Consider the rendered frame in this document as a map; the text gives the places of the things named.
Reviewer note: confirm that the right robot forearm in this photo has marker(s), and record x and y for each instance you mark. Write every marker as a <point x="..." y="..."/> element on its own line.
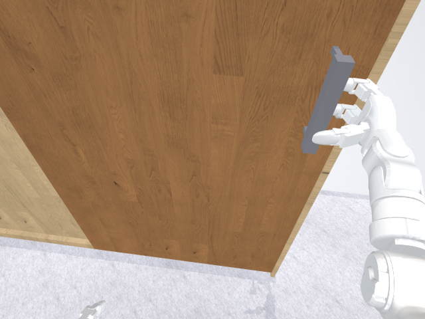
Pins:
<point x="396" y="194"/>

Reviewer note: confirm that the handle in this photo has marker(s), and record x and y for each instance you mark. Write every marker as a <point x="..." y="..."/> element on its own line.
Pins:
<point x="335" y="81"/>

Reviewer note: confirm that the wardrobe door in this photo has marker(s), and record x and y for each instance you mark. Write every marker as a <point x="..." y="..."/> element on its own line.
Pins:
<point x="173" y="128"/>
<point x="28" y="201"/>

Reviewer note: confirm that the left robot hand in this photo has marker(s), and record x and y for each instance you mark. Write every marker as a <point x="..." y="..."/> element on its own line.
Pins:
<point x="92" y="312"/>

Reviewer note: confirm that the right robot hand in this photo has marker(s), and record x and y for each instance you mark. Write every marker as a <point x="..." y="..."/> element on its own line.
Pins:
<point x="377" y="113"/>

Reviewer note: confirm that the robot right upper arm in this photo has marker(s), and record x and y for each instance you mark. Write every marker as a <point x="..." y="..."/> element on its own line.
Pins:
<point x="394" y="283"/>

